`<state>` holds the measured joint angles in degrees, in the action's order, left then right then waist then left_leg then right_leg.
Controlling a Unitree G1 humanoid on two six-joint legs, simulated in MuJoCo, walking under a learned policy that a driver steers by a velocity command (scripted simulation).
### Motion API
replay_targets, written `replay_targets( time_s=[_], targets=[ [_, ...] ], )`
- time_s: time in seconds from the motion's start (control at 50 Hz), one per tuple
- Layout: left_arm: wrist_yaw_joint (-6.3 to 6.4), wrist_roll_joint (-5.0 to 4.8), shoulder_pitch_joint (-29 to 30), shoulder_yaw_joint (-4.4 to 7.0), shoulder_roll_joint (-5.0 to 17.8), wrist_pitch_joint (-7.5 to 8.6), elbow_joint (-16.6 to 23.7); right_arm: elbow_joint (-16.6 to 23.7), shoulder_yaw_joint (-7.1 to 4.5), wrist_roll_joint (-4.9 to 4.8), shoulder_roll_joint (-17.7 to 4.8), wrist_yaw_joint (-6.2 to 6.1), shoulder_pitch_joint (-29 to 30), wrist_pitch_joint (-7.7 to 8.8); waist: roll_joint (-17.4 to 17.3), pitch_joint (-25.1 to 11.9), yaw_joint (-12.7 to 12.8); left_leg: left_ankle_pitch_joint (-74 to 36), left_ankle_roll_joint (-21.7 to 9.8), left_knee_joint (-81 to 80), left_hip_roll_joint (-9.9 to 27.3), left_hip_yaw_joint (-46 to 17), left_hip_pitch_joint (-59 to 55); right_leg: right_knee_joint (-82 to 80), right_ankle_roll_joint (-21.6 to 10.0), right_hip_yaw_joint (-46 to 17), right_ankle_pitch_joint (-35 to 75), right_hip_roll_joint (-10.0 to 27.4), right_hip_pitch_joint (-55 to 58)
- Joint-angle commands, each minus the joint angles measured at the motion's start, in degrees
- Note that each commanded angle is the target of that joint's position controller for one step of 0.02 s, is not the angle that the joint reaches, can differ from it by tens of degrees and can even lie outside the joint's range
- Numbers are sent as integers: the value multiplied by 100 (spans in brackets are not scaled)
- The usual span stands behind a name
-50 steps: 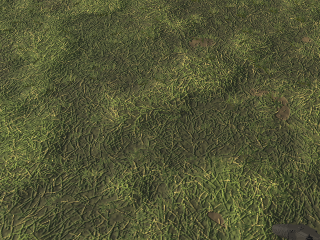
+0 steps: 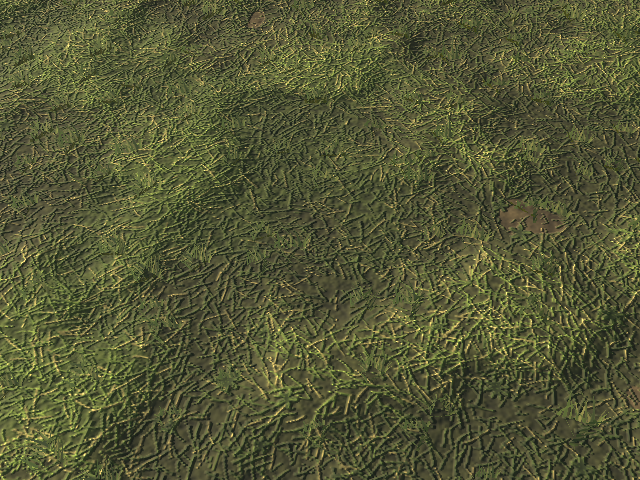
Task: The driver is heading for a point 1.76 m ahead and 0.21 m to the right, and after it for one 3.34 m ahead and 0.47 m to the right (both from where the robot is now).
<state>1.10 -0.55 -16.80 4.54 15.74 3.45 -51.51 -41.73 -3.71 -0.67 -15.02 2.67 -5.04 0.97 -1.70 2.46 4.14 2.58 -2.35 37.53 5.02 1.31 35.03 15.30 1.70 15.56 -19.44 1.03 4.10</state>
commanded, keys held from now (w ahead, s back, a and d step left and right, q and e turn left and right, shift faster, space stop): q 0.12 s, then e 0.66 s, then no key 0.22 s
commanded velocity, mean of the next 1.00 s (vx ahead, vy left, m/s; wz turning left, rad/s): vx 0.08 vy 0.00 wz -0.14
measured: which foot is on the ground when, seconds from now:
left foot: up 0.00-0.04, down 0.06-0.64, up 0.66-1.00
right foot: down 0.00-0.04, up 0.06-0.62, down 0.64-1.00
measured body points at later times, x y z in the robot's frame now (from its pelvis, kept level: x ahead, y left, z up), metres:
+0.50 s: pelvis +0.14 +0.03 +0.01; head +0.16 +0.03 +0.46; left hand +0.23 +0.31 -0.12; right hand +0.31 -0.22 -0.10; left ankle +0.16 +0.11 -0.73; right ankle +0.16 -0.13 -0.70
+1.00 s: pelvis +0.16 -0.02 +0.01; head +0.19 -0.04 +0.46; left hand +0.36 +0.23 -0.09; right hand +0.25 -0.33 -0.11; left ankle +0.22 +0.13 -0.70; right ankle +0.13 -0.11 -0.73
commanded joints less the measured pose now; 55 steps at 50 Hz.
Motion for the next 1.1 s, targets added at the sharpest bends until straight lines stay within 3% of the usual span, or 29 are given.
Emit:
replay_targets(
  time_s=[0.02, 0.04, 0.06, 0.08, 0.1, 0.12, 0.14, 0.16, 0.2, 0.24, 0.3, 0.36, 0.44, 0.52, 0.58, 0.62, 0.64, 0.66, 0.68, 0.7, 0.72, 0.76, 0.88, 0.96, 1.02, 1.06, 1.08, 1.1],
  targets=[
    [94, -152, 407, 294, 1235, -90, 385, 363, -261, 15, -685, 67, -467, 51, 722, -321, -619, 473, -279, -244, -550, 470, -988, 1208, -677, -308, 5727, 1443, -115],
    [94, -188, 529, 268, 1171, -118, 433, 154, -420, 13, -962, 19, -1257, 55, 542, -727, -1045, -67, -460, -747, -801, 498, -2040, 2294, -469, -206, 5460, 1203, -403],
    [70, -39, 319, 195, 969, -77, 475, 58, -581, 25, -1428, -131, -1763, 14, -143, -1098, -1226, -1894, -721, -943, -333, -331, -3430, 3890, -56, -175, 3482, 856, -1560],
    [-15, 356, -234, -18, 214, 3, 640, 196, -596, 87, -1980, -238, -1462, -28, -1628, -1557, -432, -4732, -1576, -335, 1021, -2410, -4997, 5974, 336, -538, -2113, -134, -3627],
    [-80, 143, -389, -26, 568, 102, 621, 501, -515, 145, -1793, -137, -1468, 46, -912, -2974, -715, -3504, -2345, -1018, 1734, -3976, -5372, 6813, 310, -1907, -2358, -309, -3978],
    [-76, -96, 331, 62, 854, 116, 754, 554, -448, 108, -1469, -81, -1252, 90, -232, -2405, -877, -2695, -2069, -1338, 1408, -3372, -4899, 6739, 175, -2077, -1765, -68, -4272],
    [-22, -106, 529, 39, 793, 90, 778, 522, -354, 5, -1143, -101, -852, 113, 29, -1626, -693, -2104, -1735, -1466, 1189, -2659, -4094, 6292, 99, -1935, -1183, 193, -4473],
    [50, -19, 508, 49, 800, 17, 638, 546, -251, -15, -853, -135, -541, 115, 197, -1222, -527, -1907, -1504, -1591, 1015, -2233, -3309, 5915, 97, -1923, -823, 445, -4215],
    [93, 26, 256, 89, 815, -169, 520, 520, -149, 152, -647, -168, -285, 135, -72, -1082, -239, -2166, -1357, -1853, 823, -1711, -2216, 5490, 75, -1928, -448, 564, -3290],
    [116, 31, 23, 46, 588, -251, 379, 356, -72, 252, -505, -185, -242, 232, -164, -1139, -118, -2575, -1339, -1968, 690, -1180, -1883, 4942, 122, -1923, -151, 573, -2833],
    [122, 39, 220, -21, 442, -304, 325, 129, -50, 285, -514, -270, -134, 255, -277, -1069, -172, -2127, -1172, -2113, 579, -706, -1880, 3761, 192, -1955, 350, 619, -2584],
    [103, -24, 613, 8, 616, -374, 417, 1, -92, 302, -726, -352, -87, 180, -347, -822, -368, -661, -1109, -2388, 670, -711, -1970, 3158, 196, -1884, 589, 558, -2584],
    [91, -46, 929, 75, 742, -441, 628, -138, -156, 187, -862, -448, -260, 2, -324, -445, -576, 314, -1244, -2422, 1067, -1073, -2595, 3193, 177, -1849, -91, 522, -3283],
    [22, -50, 907, 68, 581, -435, 699, -141, -183, 139, -841, -523, -211, -126, -317, -540, -556, -905, -1248, -2022, 1266, -966, -3174, 3041, 162, -1644, -542, 413, -3319],
    [-91, -83, 653, 63, 497, -423, 643, -112, -234, 65, -928, -551, -57, -227, -410, -780, -372, -2088, -1074, -1515, 1200, -579, -3352, 2230, 46, -1302, -179, 165, -2716],
    [-172, -64, 352, 92, 564, -416, 561, -159, -262, -53, -938, -565, -57, -288, -412, -805, -145, -1777, -643, -985, 938, -205, -3107, 883, -233, -1217, 1111, 5, -1951],
    [-143, -15, 336, 201, 990, -423, 607, -171, -253, -16, -805, -542, -210, -261, 244, -788, -242, -695, -149, -188, 510, 227, -2409, 478, -548, -2063, 2494, 483, -1303],
    [-46, 11, 282, 362, 1706, -438, 679, 104, -164, 265, -477, -493, 20, -192, 1843, -793, -422, 2183, 433, 1090, -390, 679, -658, 732, -1412, -3844, 5212, 1789, -346],
    [-71, 168, 59, 305, 1510, -379, 740, 229, -185, 246, -569, -492, 561, -128, 1555, -1019, 32, 3683, 550, 2231, -803, -51, 115, 665, -2228, -4294, 5543, 2191, -137],
    [-83, 204, 163, 279, 1398, -290, 780, 186, -229, 114, -699, -460, 519, -105, 983, -1031, -51, 3465, 519, 2739, -643, -412, 302, 672, -2131, -3939, 5220, 1932, -114],
    [-53, 110, 467, 282, 1299, -233, 825, 88, -255, 41, -716, -474, 405, -112, 766, -907, -222, 3013, 518, 2806, -540, -496, 474, 769, -1797, -3548, 4946, 1583, -78],
    [23, -81, 746, 220, 1081, -257, 903, 3, -294, 77, -796, -541, 325, -142, 713, -841, -348, 2467, 610, 2575, -432, -569, 390, 757, -1500, -3299, 4723, 1332, -241],
    [120, 12, 706, 179, 1052, -398, 903, -94, -209, 14, -568, -499, 309, -130, 903, -883, -285, 1709, 777, 1319, -488, -396, -367, 701, -1425, -3045, 4253, 1065, -486],
    [66, 83, 897, 130, 1071, -434, 868, -155, -209, -4, -672, -455, 289, -138, 1033, -693, -236, 1674, 733, 666, -438, -335, -1128, 637, -1452, -3133, 3746, 1065, -1069],
    [29, 77, 1011, 62, 993, -445, 796, -213, -206, -10, -692, -420, 215, -107, 1061, -534, -243, 1693, 630, 33, -436, -291, -1546, 724, -1418, -3296, 3340, 1038, -1239],
    [40, 13, 1165, -15, 873, -450, 744, -339, -186, 12, -601, -370, -37, -41, 952, -469, -480, 783, 477, -1227, -496, -177, -2205, 907, -1201, -3275, 2870, 841, -1428],
    [44, 24, 1025, -60, 771, -422, 680, -384, -186, 74, -663, -353, -118, -4, 775, -483, -510, -116, 361, -1773, -361, -362, -2703, 939, -963, -3269, 2372, 673, -1620],
    [36, 160, 825, -131, 578, -365, 656, -378, -227, 166, -975, -376, -242, 16, 195, -721, -384, -1507, 151, -1695, 345, -1025, -3347, 1326, -629, -2971, 1524, 325, -1938]
  ],
)
Velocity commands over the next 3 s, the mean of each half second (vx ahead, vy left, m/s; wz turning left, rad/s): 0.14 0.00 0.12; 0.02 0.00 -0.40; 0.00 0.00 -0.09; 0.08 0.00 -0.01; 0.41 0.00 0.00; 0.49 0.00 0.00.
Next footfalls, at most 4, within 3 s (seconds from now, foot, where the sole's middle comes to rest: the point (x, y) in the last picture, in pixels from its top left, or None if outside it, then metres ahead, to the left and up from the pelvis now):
0.06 left None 0.20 0.11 -0.77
0.64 right None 0.17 -0.12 -0.77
1.08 left None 0.25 0.11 -0.77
2.48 left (340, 412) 0.61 0.02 -0.77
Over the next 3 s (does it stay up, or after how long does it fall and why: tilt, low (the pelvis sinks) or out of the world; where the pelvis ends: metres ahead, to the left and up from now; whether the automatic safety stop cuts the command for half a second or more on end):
stays up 0.70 -0.12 0.00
